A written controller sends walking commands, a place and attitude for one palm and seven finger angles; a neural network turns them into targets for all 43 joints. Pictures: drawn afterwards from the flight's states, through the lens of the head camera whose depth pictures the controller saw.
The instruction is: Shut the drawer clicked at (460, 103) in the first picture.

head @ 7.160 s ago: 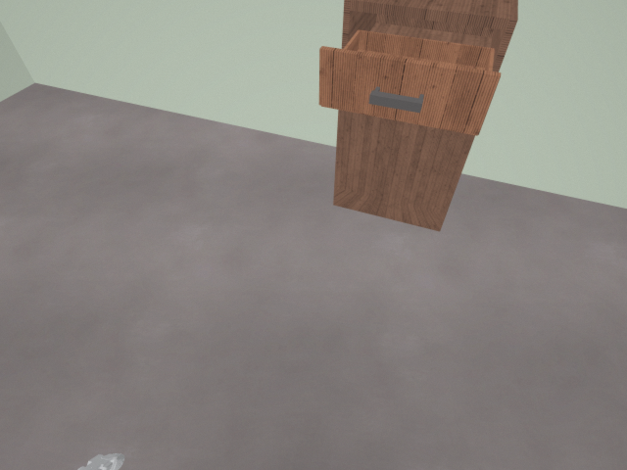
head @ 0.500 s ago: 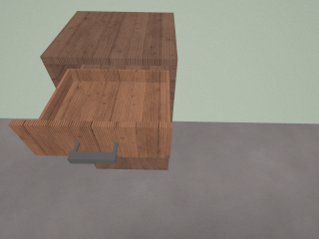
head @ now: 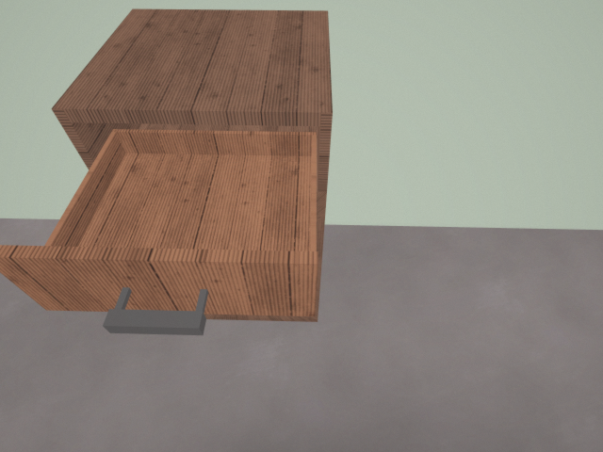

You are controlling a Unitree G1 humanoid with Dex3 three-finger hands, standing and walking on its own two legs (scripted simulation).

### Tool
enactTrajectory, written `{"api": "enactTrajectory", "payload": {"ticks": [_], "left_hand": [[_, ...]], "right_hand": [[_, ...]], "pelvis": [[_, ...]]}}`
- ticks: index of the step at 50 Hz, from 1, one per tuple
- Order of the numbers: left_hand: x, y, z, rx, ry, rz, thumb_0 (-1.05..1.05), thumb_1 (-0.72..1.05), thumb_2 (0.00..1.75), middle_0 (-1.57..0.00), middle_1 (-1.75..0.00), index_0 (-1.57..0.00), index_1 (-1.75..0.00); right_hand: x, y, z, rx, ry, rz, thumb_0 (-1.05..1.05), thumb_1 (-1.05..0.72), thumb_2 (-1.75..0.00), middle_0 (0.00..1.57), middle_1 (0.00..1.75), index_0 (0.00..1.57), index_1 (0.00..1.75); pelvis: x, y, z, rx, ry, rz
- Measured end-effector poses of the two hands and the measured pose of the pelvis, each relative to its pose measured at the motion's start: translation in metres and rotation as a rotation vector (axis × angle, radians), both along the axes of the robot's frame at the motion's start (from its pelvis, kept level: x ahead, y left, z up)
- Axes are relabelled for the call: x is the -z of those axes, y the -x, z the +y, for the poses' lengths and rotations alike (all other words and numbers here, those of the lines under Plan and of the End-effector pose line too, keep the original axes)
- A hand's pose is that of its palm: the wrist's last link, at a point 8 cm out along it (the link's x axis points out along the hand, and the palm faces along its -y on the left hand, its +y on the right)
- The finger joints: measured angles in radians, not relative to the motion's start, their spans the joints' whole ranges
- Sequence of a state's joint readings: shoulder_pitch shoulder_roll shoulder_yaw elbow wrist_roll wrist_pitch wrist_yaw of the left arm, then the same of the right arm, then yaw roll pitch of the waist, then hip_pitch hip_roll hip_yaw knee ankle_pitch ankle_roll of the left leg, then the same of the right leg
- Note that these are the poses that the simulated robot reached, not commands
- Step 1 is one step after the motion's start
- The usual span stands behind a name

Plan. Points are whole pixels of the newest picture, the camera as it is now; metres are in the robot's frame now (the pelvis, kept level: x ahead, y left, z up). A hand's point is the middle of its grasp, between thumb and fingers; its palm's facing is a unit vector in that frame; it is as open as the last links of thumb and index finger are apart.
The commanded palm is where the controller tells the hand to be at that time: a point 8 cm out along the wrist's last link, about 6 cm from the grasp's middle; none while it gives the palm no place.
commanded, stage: come to a stop and stand still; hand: left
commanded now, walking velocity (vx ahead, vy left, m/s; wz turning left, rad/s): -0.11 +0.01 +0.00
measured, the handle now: (160, 308) +0.30 +0.23 -0.01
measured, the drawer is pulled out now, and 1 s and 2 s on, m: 0.30 0.30 0.30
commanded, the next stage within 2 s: look again from close up in 0.72 s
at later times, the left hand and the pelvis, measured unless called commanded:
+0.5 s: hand out of the picture +0.05 +0.19 -0.16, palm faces -0.02 -0.96 -0.26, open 7.3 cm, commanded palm none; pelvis -0.04 -0.01 +0.00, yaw +0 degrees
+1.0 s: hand out of the picture -0.05 +0.18 -0.17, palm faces +0.00 -0.98 -0.20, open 7.3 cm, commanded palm none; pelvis -0.04 +0.01 +0.00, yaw +0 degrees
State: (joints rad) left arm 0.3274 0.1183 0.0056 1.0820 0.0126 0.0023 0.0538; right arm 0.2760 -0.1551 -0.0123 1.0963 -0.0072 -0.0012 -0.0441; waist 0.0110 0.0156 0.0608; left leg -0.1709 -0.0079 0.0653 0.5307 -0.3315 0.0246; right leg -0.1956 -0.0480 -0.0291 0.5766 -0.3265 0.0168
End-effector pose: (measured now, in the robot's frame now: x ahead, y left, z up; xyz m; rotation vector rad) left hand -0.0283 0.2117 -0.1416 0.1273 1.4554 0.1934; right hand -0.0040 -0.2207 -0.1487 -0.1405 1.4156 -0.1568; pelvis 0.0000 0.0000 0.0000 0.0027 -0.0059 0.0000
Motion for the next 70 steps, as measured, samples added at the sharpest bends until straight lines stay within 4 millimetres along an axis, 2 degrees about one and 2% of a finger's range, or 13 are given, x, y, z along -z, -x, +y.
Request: {"api": "enactTrajectory", "payload": {"ticks": [4,8,13,18,23,29,40,48,55,70], "left_hand": [[-0.002,-0.024,0.009,0.02,-0.031,-0.072,0.01,0.92,0.9,-0.2,-0.3,-0.2,-0.3],[-0.001,-0.04,0.021,0.064,-0.058,-0.118,0.01,0.92,0.9,-0.2,-0.3,-0.2,-0.3],[-0.01,-0.06,0.031,0.111,-0.098,-0.205,0.01,0.92,0.9,-0.2,-0.3,-0.2,-0.3],[-0.015,-0.071,0.032,0.138,-0.105,-0.277,0.01,0.92,0.9,-0.2,-0.3,-0.2,-0.3],[-0.015,-0.074,0.028,0.148,-0.081,-0.305,0.0,0.91,0.9,-0.2,-0.3,-0.2,-0.3],[-0.011,-0.06,0.021,0.141,-0.043,-0.277,0.0,0.91,0.9,-0.2,-0.3,-0.2,-0.3],[-0.001,-0.004,0.02,0.096,-0.01,-0.119,0.0,0.91,0.9,-0.2,-0.3,-0.2,-0.3],[0.0,0.024,0.021,0.066,-0.003,-0.047,0.0,0.91,0.9,-0.2,-0.3,-0.2,-0.3],[0.001,0.031,0.018,0.053,0.01,-0.033,0.0,0.91,0.9,-0.2,-0.3,-0.2,-0.3],[0.001,0.028,0.012,0.047,0.023,-0.047,0.0,0.91,0.9,-0.2,-0.3,-0.2,-0.3]], "right_hand": [[0.001,-0.014,-0.006,-0.003,0.012,-0.033,0.01,-0.92,-0.9,0.2,0.29,0.2,0.3],[0.001,-0.023,-0.013,-0.01,0.021,-0.081,0.01,-0.92,-0.9,0.2,0.29,0.2,0.3],[-0.003,-0.036,-0.023,-0.035,0.022,-0.178,0.01,-0.91,-0.9,0.2,0.29,0.2,0.3],[-0.011,-0.047,-0.03,-0.051,0.029,-0.242,0.0,-0.91,-0.9,0.2,0.29,0.2,0.3],[-0.016,-0.045,-0.029,-0.07,0.036,-0.256,0.0,-0.91,-0.9,0.2,0.29,0.2,0.29],[-0.017,-0.029,-0.023,-0.076,0.032,-0.209,0.0,-0.9,-0.9,0.2,0.29,0.2,0.3],[-0.012,0.014,-0.009,-0.043,0.013,-0.078,0.0,-0.9,-0.9,0.2,0.29,0.2,0.3],[-0.011,0.03,0.001,-0.026,0.003,-0.027,0.0,-0.9,-0.9,0.2,0.29,0.2,0.3],[-0.011,0.034,0.007,-0.02,0.002,-0.018,0.0,-0.91,-0.9,0.2,0.29,0.2,0.3],[-0.01,0.041,0.012,-0.01,-0.007,-0.011,0.0,-0.91,-0.9,0.2,0.29,0.2,0.3]], "pelvis": [[0.001,0.005,-0.001,0.002,-0.003,0.01],[0.004,0.015,-0.002,0.014,-0.015,0.008],[0.006,0.024,-0.008,0.004,-0.007,0.022],[0.006,0.03,-0.011,-0.003,-0.004,0.014],[0.004,0.035,-0.009,-0.001,-0.001,0.001],[0.001,0.04,-0.006,0.001,0.002,-0.004],[-0.002,0.042,0.0,0.002,0.003,-0.006],[-0.004,0.042,0.005,0.001,0.003,-0.013],[-0.005,0.043,0.008,0.0,0.003,-0.017],[-0.006,0.043,0.01,-0.002,-0.001,-0.018]]}}
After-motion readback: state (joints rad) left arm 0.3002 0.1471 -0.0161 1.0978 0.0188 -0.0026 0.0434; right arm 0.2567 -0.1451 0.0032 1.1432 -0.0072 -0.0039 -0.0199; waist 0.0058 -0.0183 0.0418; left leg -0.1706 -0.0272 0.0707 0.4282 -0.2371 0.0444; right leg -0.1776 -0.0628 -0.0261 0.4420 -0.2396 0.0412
